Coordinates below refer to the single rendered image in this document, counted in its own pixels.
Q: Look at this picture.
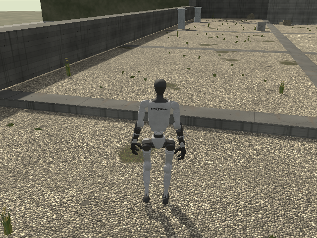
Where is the right robot forearm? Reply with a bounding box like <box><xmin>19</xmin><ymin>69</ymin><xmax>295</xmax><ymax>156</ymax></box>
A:
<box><xmin>176</xmin><ymin>122</ymin><xmax>185</xmax><ymax>148</ymax></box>

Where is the robot right upper arm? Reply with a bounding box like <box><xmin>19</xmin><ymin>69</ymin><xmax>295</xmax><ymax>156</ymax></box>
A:
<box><xmin>170</xmin><ymin>101</ymin><xmax>181</xmax><ymax>129</ymax></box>

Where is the left robot forearm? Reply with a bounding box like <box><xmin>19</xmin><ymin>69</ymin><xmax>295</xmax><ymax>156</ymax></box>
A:
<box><xmin>132</xmin><ymin>120</ymin><xmax>141</xmax><ymax>143</ymax></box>

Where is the robot left upper arm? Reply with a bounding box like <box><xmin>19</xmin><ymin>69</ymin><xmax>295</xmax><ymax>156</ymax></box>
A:
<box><xmin>137</xmin><ymin>100</ymin><xmax>149</xmax><ymax>127</ymax></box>

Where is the robot right foot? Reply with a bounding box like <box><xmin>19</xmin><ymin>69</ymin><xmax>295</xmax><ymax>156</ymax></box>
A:
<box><xmin>162</xmin><ymin>192</ymin><xmax>169</xmax><ymax>205</ymax></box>

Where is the robot left foot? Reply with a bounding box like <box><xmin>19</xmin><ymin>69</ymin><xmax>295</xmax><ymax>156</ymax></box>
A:
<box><xmin>143</xmin><ymin>194</ymin><xmax>150</xmax><ymax>203</ymax></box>

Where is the robot foot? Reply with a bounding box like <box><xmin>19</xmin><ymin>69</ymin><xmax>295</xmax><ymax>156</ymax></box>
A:
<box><xmin>162</xmin><ymin>192</ymin><xmax>169</xmax><ymax>205</ymax></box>
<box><xmin>143</xmin><ymin>194</ymin><xmax>150</xmax><ymax>203</ymax></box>

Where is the right robot hand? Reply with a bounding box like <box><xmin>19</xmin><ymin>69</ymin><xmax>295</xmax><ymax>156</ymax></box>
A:
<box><xmin>174</xmin><ymin>147</ymin><xmax>186</xmax><ymax>161</ymax></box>

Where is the left robot hand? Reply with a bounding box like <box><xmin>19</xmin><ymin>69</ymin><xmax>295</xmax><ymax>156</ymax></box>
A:
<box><xmin>130</xmin><ymin>142</ymin><xmax>142</xmax><ymax>155</ymax></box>

